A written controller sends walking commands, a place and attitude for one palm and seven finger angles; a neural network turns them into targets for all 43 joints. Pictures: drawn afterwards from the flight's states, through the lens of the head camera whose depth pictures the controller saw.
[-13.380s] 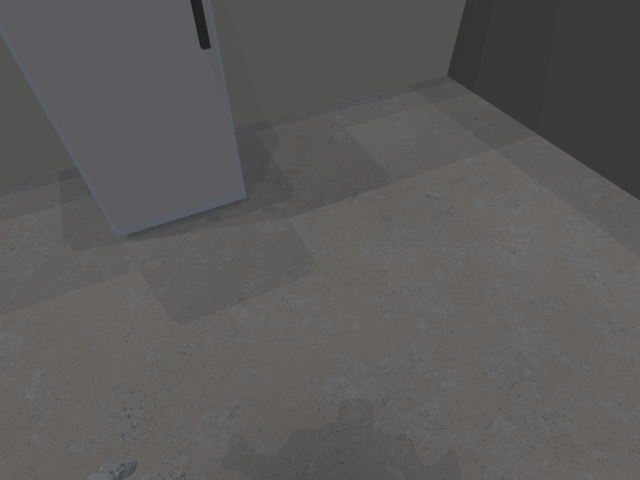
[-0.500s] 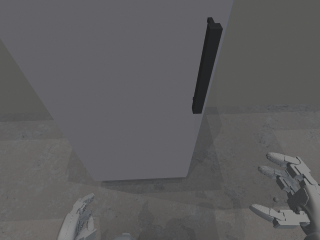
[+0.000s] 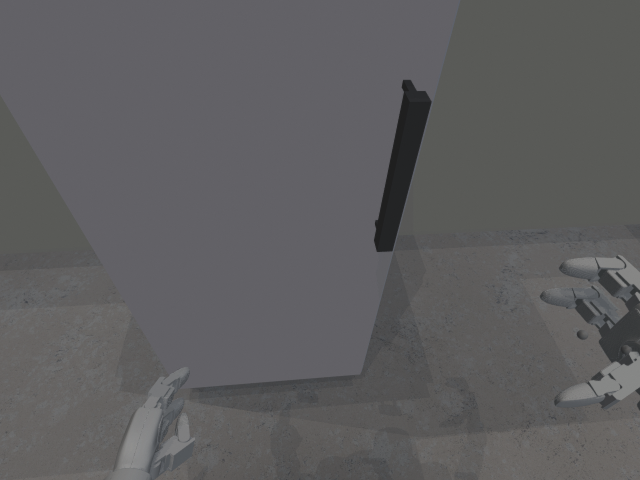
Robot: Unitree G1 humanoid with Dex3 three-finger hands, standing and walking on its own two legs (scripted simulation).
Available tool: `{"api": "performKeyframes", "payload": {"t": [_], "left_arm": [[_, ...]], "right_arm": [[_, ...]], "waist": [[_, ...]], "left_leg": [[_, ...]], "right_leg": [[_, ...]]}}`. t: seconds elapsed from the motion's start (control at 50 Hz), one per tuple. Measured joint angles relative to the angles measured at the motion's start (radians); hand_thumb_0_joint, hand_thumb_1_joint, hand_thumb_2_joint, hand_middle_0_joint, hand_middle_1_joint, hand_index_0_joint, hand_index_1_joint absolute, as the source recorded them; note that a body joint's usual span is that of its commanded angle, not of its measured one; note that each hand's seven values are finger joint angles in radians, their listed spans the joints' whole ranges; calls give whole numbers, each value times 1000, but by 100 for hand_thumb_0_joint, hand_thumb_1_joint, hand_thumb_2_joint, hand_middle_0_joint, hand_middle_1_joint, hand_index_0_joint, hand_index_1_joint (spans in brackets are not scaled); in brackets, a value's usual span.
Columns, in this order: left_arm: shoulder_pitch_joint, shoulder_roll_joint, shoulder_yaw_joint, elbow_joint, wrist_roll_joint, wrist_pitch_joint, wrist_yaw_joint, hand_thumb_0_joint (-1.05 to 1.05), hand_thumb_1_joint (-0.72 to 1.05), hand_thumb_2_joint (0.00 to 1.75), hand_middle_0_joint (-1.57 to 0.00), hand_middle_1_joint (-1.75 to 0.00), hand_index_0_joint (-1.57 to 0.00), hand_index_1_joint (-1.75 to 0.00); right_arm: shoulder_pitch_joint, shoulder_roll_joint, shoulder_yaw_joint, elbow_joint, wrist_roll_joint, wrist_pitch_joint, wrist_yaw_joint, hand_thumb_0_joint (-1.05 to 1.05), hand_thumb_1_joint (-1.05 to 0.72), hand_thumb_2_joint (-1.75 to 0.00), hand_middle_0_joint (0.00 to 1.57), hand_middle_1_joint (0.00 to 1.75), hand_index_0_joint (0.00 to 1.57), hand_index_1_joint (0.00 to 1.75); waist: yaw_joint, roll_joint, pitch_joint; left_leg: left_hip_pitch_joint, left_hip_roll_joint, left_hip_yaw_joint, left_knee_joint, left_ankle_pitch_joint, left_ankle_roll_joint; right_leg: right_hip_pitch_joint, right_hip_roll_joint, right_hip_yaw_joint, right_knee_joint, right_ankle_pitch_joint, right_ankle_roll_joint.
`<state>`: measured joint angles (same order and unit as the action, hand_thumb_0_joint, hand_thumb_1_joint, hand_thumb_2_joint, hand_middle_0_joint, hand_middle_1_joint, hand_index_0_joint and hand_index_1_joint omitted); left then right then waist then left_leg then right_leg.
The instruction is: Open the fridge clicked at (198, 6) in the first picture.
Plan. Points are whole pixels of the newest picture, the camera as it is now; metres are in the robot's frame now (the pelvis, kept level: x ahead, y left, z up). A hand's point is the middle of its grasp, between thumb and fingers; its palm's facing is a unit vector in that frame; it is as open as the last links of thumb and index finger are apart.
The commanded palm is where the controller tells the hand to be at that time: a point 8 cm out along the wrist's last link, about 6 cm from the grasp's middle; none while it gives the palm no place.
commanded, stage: raise the hand to about handle height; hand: right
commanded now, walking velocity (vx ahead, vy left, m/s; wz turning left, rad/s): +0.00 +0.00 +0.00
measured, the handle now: (394, 175) +0.51 -0.09 +0.12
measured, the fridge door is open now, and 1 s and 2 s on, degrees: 0 0 0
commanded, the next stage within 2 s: move the hooked fingers beside the handle in 0.66 s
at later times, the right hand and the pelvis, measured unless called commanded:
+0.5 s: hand (581, 308) +0.28 -0.26 +0.14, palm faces -0.01 +1.00 -0.05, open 14.0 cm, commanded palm +0.24 -0.31 +0.15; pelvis +0.00 +0.01 +0.01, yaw +1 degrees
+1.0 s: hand (570, 296) +0.29 -0.26 +0.14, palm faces -0.04 +1.00 -0.03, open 14.0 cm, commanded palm +0.27 -0.30 +0.15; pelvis -0.01 +0.00 +0.01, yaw +1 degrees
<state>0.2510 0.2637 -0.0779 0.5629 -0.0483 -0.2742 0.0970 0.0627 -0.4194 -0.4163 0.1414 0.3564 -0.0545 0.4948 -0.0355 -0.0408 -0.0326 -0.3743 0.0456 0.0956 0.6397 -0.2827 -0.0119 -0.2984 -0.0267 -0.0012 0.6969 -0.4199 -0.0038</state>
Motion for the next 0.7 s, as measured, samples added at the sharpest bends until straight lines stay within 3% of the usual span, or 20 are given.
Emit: {"api": "performKeyframes", "payload": {"t": [0.26, 0.48, 0.7], "left_arm": [[26, 23, 7, 23, -9, 28, 7, 2, 90, 90, -21, -30, -21, -30], [31, 33, 26, 12, -8, 27, 4, 2, 90, 90, -20, -30, -20, -30], [18, 16, 10, 17, -9, 23, 13, 2, 90, 90, -21, -30, -21, -30]], "right_arm": [[-147, -69, -63, 141, 7, 40, 63, -1, 50, -30, 30, 120, 30, 120], [-104, -31, -61, 110, 2, 34, 45, -1, 50, -30, 30, 120, 30, 120], [-119, -40, -54, 131, -3, 32, 48, -1, 50, -30, 30, 120, 30, 120]], "waist": [[11, -1, 12], [17, 10, 18], [10, 8, 20]], "left_leg": [[37, -5, -3, -50, 23, 10], [32, -10, -17, -49, 28, 11], [44, -7, -13, -61, 36, 8]], "right_leg": [[50, -2, -5, -75, 37, 10], [55, -5, -19, -82, 42, 11], [60, -2, -15, -84, 46, 8]]}}
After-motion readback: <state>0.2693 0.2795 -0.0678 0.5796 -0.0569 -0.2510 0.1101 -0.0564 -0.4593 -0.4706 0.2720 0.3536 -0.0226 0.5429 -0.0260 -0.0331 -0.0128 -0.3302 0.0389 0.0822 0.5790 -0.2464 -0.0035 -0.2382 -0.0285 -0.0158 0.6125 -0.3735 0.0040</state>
